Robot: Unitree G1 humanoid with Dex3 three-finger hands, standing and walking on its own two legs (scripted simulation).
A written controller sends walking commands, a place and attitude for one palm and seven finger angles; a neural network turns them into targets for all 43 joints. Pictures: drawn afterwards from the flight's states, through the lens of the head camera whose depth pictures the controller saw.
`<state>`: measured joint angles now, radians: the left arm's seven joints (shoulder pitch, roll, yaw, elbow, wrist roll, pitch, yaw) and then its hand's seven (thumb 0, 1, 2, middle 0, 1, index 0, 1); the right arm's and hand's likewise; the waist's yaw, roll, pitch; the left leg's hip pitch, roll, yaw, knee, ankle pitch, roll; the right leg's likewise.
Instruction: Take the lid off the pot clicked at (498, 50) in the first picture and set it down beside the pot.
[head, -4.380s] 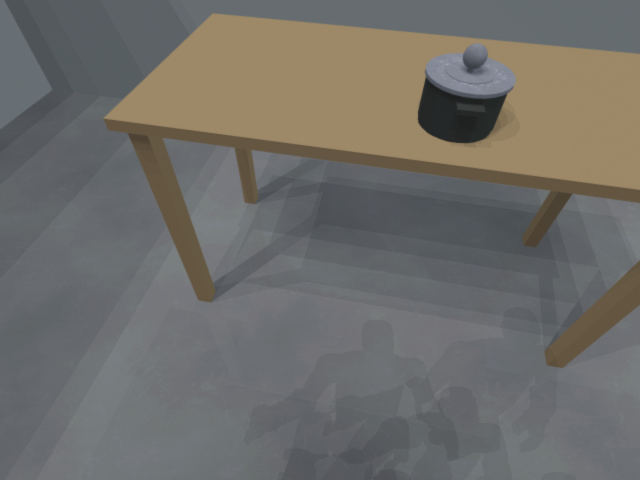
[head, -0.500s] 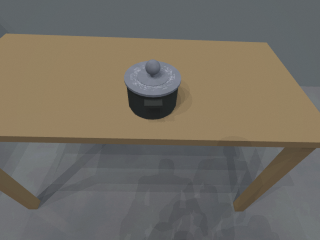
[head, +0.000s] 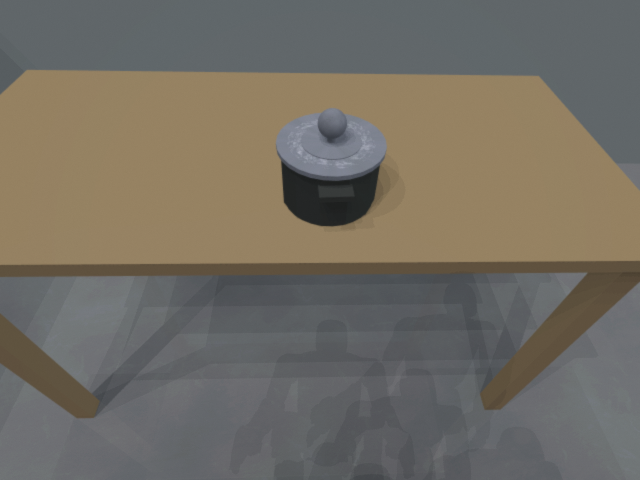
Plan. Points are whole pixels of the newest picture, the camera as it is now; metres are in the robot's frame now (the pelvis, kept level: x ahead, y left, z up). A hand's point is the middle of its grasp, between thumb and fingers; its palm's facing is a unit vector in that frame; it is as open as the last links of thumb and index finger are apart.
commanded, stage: look again from close up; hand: left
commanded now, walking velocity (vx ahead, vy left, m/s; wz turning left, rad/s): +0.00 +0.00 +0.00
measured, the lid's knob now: (332, 123) +0.58 +0.02 +0.16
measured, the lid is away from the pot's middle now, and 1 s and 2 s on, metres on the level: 0.00 0.00 0.00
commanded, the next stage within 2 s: shuffle to correct the standing spot in 1.02 s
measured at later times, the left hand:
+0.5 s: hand out of the picture +0.02 +0.15 -0.17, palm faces +0.02 -0.98 -0.18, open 7.4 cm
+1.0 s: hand out of the picture +0.02 +0.14 -0.17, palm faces +0.03 -0.98 -0.18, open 7.4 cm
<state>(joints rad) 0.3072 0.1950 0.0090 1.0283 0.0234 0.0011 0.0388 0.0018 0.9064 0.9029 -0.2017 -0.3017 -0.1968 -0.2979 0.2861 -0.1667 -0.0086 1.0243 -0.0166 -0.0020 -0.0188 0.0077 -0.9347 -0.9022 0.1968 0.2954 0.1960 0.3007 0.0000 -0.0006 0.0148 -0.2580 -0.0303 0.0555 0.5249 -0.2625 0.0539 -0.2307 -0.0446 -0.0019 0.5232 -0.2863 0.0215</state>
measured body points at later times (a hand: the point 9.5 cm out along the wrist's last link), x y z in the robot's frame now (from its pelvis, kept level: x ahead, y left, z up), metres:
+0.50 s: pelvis +0.02 -0.02 +0.00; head +0.03 -0.01 +0.45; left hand +0.02 +0.20 -0.16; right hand +0.04 -0.25 -0.15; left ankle +0.01 +0.08 -0.73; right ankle +0.00 -0.15 -0.73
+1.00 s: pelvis +0.02 -0.03 +0.01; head +0.04 -0.02 +0.45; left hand +0.02 +0.19 -0.16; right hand +0.04 -0.26 -0.15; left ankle +0.01 +0.08 -0.73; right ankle +0.00 -0.15 -0.73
